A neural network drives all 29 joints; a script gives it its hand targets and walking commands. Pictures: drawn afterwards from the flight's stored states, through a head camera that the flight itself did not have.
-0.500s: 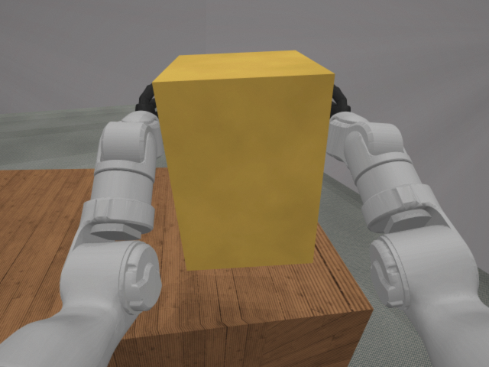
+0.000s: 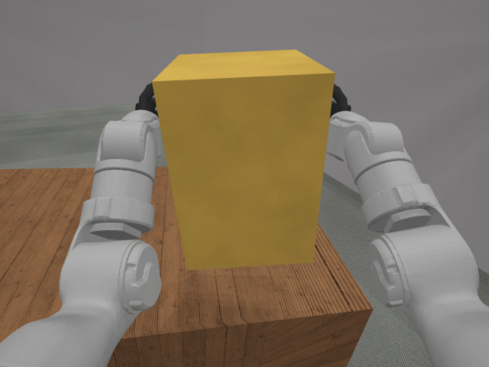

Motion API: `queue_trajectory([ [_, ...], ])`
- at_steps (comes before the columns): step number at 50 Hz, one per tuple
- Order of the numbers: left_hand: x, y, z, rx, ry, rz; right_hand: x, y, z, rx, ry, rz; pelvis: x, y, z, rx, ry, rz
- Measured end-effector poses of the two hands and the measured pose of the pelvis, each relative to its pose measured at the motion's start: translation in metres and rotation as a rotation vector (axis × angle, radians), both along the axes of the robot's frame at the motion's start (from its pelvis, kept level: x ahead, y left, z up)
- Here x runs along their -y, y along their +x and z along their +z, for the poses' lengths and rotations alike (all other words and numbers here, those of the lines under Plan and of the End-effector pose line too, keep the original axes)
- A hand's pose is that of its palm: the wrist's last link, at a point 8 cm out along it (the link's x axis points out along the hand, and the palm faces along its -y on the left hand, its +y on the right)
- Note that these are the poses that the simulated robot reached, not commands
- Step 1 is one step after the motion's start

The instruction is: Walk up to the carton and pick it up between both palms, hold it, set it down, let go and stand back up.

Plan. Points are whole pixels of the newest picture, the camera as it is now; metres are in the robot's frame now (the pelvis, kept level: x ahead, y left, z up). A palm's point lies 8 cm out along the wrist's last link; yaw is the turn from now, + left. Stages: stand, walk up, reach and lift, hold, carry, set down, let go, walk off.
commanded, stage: set down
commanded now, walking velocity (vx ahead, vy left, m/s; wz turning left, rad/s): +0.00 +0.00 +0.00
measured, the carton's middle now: (243, 155) +0.37 +0.00 +0.27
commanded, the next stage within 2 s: none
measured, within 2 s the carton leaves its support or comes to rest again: neither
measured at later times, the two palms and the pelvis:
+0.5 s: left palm (131, 137) +0.40 +0.18 +0.28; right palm (305, 156) +0.39 -0.11 +0.27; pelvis +0.00 -0.01 +0.00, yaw +2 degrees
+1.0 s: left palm (131, 148) +0.42 +0.19 +0.25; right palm (293, 173) +0.40 -0.10 +0.23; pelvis +0.02 +0.03 +0.00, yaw +1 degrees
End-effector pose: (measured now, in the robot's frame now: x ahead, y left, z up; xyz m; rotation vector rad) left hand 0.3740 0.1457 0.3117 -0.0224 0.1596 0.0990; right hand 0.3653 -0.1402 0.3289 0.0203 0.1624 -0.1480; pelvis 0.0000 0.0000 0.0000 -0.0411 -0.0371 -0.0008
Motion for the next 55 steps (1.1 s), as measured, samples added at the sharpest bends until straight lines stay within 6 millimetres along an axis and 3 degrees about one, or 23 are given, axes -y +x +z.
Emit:
queue_trajectory([
  [10,-0.008,0.005,0.011,0.066,-0.026,-0.006,-0.008,0.004,0.004,0.063,0.016,-0.002,0.002,-0.001,0.001,0.030,0.008,0.002],
  [14,-0.016,0.011,0.012,0.088,-0.010,-0.011,-0.015,0.009,-0.004,0.080,0.025,-0.006,0.004,-0.001,0.002,0.045,0.016,0.013],
  [27,-0.033,0.029,-0.037,0.093,0.004,-0.032,-0.033,0.023,-0.066,0.080,0.008,-0.012,0.006,0.001,0.002,0.090,0.020,0.046],
  [33,-0.032,0.036,-0.047,0.106,0.010,-0.050,-0.031,0.026,-0.075,0.093,0.007,-0.030,0.000,0.004,0.001,0.093,0.015,0.038],
  [42,-0.031,0.044,-0.046,0.109,0.046,-0.063,-0.031,0.030,-0.085,0.097,0.017,-0.041,-0.016,0.012,0.001,0.096,0.009,0.017],
  [55,-0.050,0.044,-0.068,0.081,0.057,-0.031,-0.050,0.037,-0.109,0.077,0.019,-0.015,-0.033,0.017,0.001,0.089,0.002,0.015],
])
